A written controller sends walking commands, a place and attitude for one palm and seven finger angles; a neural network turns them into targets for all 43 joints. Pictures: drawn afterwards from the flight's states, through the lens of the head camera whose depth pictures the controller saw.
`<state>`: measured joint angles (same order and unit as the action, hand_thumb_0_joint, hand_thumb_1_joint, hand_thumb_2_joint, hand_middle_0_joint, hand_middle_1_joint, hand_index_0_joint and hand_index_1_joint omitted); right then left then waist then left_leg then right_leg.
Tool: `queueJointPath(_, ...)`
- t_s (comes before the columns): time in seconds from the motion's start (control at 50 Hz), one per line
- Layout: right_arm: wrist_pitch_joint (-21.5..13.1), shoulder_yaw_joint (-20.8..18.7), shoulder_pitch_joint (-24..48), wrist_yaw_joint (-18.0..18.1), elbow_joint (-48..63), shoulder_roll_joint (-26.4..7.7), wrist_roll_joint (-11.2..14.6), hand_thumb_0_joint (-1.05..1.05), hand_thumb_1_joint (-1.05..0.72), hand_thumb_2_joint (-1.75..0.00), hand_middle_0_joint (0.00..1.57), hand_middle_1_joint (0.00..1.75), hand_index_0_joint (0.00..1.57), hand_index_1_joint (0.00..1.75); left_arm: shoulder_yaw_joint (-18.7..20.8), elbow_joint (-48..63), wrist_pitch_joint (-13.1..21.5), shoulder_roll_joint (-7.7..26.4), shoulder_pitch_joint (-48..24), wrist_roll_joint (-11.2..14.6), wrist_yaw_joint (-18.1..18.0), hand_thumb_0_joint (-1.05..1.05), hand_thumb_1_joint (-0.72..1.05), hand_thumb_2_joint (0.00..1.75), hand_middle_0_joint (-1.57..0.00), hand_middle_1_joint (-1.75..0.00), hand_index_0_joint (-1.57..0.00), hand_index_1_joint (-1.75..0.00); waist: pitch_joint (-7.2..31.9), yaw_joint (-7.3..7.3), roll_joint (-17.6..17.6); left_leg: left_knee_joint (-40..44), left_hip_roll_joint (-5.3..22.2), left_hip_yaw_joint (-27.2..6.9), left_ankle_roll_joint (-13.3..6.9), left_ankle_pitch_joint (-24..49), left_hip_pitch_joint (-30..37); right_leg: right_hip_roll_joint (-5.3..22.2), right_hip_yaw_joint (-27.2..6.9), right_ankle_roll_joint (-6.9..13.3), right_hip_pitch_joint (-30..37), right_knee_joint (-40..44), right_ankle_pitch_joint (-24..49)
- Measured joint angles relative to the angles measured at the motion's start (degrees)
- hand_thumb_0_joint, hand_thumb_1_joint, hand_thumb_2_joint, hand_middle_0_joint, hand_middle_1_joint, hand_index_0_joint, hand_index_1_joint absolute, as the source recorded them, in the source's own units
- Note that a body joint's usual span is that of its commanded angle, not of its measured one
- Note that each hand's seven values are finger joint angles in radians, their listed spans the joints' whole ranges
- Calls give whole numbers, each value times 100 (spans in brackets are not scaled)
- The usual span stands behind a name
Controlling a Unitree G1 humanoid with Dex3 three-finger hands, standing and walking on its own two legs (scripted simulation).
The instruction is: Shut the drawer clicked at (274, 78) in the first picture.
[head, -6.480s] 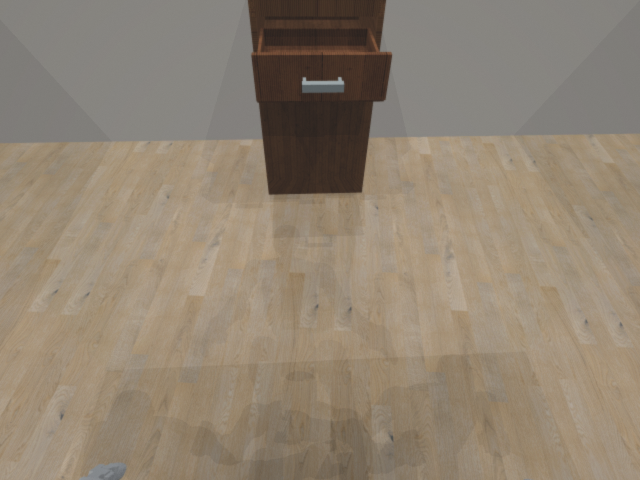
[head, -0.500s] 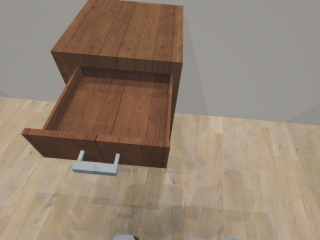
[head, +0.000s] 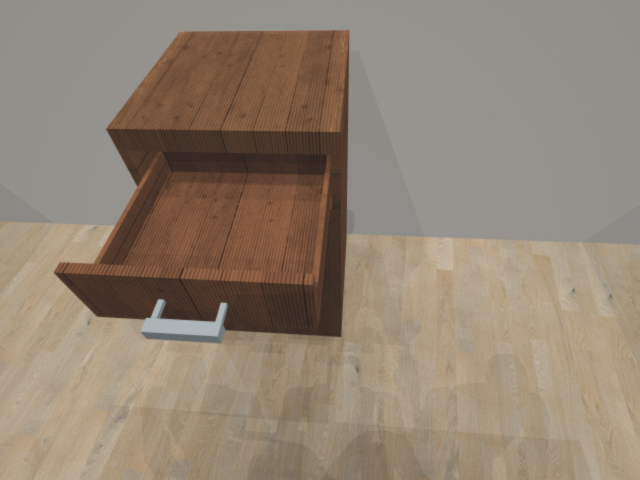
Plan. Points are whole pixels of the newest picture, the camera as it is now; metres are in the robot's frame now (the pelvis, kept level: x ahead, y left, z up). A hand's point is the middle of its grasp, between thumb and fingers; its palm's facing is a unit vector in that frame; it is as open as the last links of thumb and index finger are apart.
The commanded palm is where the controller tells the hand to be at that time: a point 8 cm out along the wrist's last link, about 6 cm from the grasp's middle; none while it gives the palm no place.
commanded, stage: look again from close up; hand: left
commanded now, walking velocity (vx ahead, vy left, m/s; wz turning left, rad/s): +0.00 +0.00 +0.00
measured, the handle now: (187, 318) +0.35 +0.25 -0.07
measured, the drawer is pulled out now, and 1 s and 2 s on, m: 0.30 0.30 0.30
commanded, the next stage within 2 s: shuffle to correct the standing spot in 0.56 s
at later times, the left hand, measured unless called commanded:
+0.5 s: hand out of the picture +0.03 +0.28 -0.19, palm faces +0.00 -0.98 -0.22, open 7.4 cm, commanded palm none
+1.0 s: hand out of the picture +0.03 +0.21 -0.19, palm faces +0.00 -0.98 -0.20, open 7.4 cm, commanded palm none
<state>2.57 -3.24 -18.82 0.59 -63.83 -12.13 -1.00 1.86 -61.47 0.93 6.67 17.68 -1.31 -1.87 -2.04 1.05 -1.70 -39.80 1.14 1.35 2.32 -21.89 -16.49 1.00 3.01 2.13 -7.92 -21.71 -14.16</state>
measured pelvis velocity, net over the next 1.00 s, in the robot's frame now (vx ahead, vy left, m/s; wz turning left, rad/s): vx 0.03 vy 0.04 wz -0.01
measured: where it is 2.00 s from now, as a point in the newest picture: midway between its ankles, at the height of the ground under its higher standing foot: outside the picture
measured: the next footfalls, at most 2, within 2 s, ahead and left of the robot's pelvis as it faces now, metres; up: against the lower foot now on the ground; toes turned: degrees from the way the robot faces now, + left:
left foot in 0.12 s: +0.06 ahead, +0.14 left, +0.00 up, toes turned +2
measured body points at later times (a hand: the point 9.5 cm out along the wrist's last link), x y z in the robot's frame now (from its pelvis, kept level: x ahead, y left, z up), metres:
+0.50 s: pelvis +0.00 +0.09 -0.02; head +0.01 +0.10 +0.43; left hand +0.03 +0.33 -0.17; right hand +0.04 -0.14 -0.16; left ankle -0.04 +0.14 -0.75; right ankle -0.03 -0.09 -0.75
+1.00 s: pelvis +0.03 +0.04 -0.02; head +0.04 +0.03 +0.43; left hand +0.03 +0.26 -0.17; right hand -0.02 -0.18 -0.18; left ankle -0.04 +0.14 -0.75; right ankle -0.03 -0.08 -0.75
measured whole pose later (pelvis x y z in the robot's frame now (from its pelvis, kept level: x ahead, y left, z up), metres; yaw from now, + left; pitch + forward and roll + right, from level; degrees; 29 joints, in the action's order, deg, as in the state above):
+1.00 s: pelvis +0.03 +0.04 -0.02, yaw -1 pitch +0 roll +0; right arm -0.2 0.4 -21.4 1.5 -64.3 -9.1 -1.3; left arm 0.3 -62.2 0.5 7.5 18.4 -1.1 -1.4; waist -0.9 -1.3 -2.0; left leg -33.4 -0.1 3.8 -2.0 -23.9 -9.0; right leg 1.7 2.9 -0.5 -10.0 -32.7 -22.7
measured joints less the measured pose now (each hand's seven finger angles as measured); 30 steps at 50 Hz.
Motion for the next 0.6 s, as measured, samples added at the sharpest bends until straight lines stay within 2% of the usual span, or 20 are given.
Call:
queueJointPath(0.06,-66,56,127,49,10,63,36,0,-91,-90,20,30,19,30,10,-130,-30,50,24,24,-23,0,91,90,-20,-30,-20,-30,-61,48,71,943,-15,21,-25,416,400,33,8,-75,-63,-207,-111)
queueJointPath(0.08,-96,85,178,44,59,57,29,0,-91,-90,20,30,19,30,-25,-167,-10,51,51,35,-67,0,91,90,-20,-30,-20,-30,-61,47,30,989,25,-2,-42,539,451,-5,33,-114,-115,-313,-166)
queueJointPath(0.14,-124,136,316,12,351,42,0,0,-91,-90,20,30,19,30,-109,-173,26,48,180,15,-100,0,91,90,-20,-30,-20,-30,28,-73,-126,756,126,-74,-207,69,403,-116,139,-214,-315,-617,-335)
queueJointPath(0.22,-307,244,481,47,540,180,-29,0,-93,-90,20,30,19,30,-147,-169,-4,151,156,28,-92,0,91,90,-20,-30,-20,-30,56,-68,70,642,-66,76,-402,59,434,85,-3,-353,-347,-822,-432)
queueJointPath(0.4,-369,394,505,98,626,134,-20,0,-95,-90,20,30,20,30,-198,74,-156,308,-93,47,-63,0,91,90,-20,-30,-20,-30,149,0,122,830,-401,326,-738,64,736,394,-251,-328,-209,-869,-488)
queueJointPath(0.54,-381,443,375,120,561,142,-28,0,-94,-90,20,30,20,30,-186,179,-239,416,-246,69,-41,0,91,90,-20,-30,-20,-30,16,-59,202,1184,-580,467,-844,253,854,529,-437,-196,-295,-875,-454)
queueJointPath(0.6,-368,460,264,121,464,167,-24,0,-93,-90,20,30,20,30,-177,177,-251,433,-278,83,-44,0,91,90,-20,-30,-20,-30,-40,-88,192,1267,-601,480,-850,291,893,544,-462,-220,-278,-832,-435)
